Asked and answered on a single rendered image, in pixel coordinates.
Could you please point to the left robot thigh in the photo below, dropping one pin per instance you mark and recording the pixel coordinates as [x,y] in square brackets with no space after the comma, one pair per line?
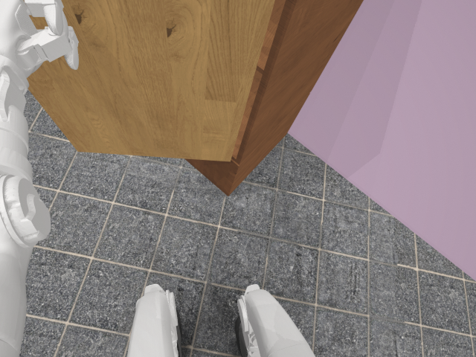
[155,318]

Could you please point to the robot right shin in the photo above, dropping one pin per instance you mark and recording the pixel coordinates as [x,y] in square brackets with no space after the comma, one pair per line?
[250,339]

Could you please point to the robot left upper arm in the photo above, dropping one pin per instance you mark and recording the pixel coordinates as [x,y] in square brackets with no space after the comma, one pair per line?
[24,220]

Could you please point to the left robot forearm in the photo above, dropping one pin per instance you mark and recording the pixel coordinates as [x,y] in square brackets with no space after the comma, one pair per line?
[14,137]

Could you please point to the cupboard door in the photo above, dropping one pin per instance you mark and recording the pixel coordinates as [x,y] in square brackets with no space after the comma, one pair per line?
[160,78]

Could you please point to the robot left hand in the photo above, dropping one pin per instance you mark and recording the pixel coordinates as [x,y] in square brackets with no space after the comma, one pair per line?
[19,36]

